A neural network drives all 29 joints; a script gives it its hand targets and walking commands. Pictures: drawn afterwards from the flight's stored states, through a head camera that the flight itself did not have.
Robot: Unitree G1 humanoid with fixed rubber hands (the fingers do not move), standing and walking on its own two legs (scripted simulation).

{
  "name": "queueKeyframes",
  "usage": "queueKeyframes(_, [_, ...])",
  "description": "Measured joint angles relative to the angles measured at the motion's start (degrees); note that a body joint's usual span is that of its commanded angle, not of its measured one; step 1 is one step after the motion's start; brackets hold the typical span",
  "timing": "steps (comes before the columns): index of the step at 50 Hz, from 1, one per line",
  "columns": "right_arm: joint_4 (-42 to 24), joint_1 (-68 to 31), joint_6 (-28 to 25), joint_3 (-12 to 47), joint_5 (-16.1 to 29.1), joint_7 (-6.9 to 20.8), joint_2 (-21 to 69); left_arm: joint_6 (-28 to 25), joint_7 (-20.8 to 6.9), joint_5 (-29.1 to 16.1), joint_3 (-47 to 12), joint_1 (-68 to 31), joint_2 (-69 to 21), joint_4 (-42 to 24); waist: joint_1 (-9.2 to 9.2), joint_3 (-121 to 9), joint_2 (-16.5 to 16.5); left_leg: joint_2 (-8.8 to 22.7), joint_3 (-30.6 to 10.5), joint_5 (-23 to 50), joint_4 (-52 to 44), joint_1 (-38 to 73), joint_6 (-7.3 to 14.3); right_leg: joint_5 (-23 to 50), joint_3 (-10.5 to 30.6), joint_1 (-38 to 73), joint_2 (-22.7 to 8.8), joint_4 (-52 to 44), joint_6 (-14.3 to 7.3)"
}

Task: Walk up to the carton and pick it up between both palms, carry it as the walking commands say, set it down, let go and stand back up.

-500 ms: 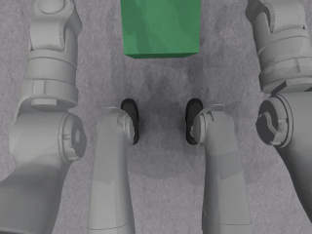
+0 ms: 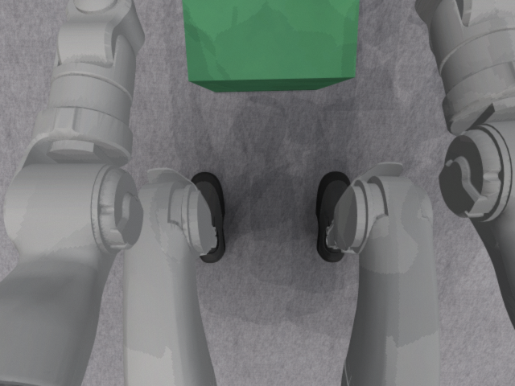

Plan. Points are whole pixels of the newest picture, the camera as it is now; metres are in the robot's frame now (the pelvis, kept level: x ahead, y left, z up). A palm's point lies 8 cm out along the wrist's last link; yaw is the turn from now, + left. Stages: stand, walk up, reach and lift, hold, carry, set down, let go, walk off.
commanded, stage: reach and lift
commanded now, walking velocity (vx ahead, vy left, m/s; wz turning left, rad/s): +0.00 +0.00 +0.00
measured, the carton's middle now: (267, 2) +0.57 +0.00 -0.31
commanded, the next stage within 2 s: none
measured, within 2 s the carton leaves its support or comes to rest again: leaves its support in 1.94 s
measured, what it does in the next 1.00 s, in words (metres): lowers itself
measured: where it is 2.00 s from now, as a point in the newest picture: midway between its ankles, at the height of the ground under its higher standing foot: (270, 232)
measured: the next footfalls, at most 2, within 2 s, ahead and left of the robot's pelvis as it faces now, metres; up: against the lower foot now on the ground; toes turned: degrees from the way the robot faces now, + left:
none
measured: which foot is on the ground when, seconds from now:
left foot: down 0.00-1.00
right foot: down 0.00-1.00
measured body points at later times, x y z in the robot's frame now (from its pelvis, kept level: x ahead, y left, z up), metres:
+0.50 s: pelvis +0.02 -0.01 -0.06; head +0.39 -0.01 +0.17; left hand +0.58 +0.17 -0.23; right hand +0.59 -0.17 -0.24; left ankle +0.14 +0.13 -0.41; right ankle +0.14 -0.14 -0.41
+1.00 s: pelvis +0.02 -0.01 -0.06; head +0.39 -0.01 +0.17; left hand +0.58 +0.16 -0.23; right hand +0.58 -0.15 -0.25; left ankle +0.14 +0.13 -0.41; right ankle +0.14 -0.14 -0.41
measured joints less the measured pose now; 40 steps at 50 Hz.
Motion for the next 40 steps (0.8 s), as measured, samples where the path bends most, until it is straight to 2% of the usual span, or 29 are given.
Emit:
queueKeyframes(5, [-3.6, 2.4, -2.2, 1.1, 1.1, 0.0, 0.0, -2.0, 0.0, -1.1, 0.0, 1.2, 0.0, 0.1, 0.00, 0.1, 0.0, -0.1, 0.0, -1.7, 3.4, -2.3, 0.0, -1.7, 0.4, -2.4, 0.1, 3.5, 0.6])
queueKeyframes(13, [0.5, 2.7, -3.5, 2.3, 2.1, 0.1, 0.1, -3.7, -0.8, -2.3, -0.3, 1.0, 0.0, 1.5, 0.00, 0.0, 0.0, -0.3, 0.0, -2.9, 7.1, -6.1, -0.2, -3.1, 0.9, -6.5, 0.2, 7.7, 0.6])
queueKeyframes(24, [-1.3, 3.5, -4.4, 6.1, 4.2, 0.1, 0.3, -5.2, -1.7, -3.6, -0.4, -1.9, 1.0, 5.3, 0.00, 0.1, 0.0, -0.3, -0.2, -3.1, 11.4, -9.7, -0.8, -3.4, 1.4, -10.7, 0.7, 12.6, 0.6])
queueKeyframes(35, [-1.1, 3.7, -4.3, 6.6, 4.4, 0.0, 0.3, -5.2, -1.9, -3.8, -0.5, -1.9, 1.0, 5.6, 0.00, 0.0, 0.0, -0.3, -0.2, -3.2, 11.9, -9.8, -0.8, -3.4, 1.5, -10.7, 0.7, 13.0, 0.6])
queueKeyframes(40, [-0.9, 3.2, -4.3, 8.0, 5.0, 0.0, 0.8, -5.1, -2.3, -4.0, -2.5, -1.9, 1.0, 6.1, 0.00, 0.0, 0.0, -0.3, -0.2, -3.2, 11.9, -9.8, -0.8, -3.4, 1.5, -10.7, 0.7, 13.0, 0.6])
